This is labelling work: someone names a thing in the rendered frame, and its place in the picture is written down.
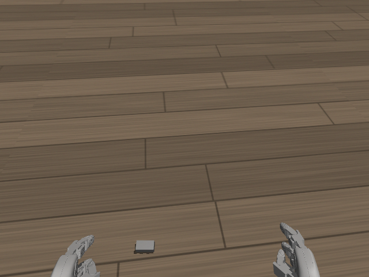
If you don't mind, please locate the small box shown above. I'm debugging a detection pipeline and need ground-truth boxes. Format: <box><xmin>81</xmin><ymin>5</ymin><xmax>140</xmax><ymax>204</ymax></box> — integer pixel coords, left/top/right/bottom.
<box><xmin>135</xmin><ymin>240</ymin><xmax>155</xmax><ymax>252</ymax></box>

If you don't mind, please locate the right robot hand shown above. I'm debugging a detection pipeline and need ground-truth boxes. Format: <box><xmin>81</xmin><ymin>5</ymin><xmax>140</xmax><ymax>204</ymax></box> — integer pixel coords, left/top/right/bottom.
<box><xmin>273</xmin><ymin>222</ymin><xmax>320</xmax><ymax>277</ymax></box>

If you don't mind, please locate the left robot hand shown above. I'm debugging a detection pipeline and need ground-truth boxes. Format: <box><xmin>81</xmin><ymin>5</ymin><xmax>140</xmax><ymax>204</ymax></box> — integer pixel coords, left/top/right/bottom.
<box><xmin>50</xmin><ymin>235</ymin><xmax>100</xmax><ymax>277</ymax></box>

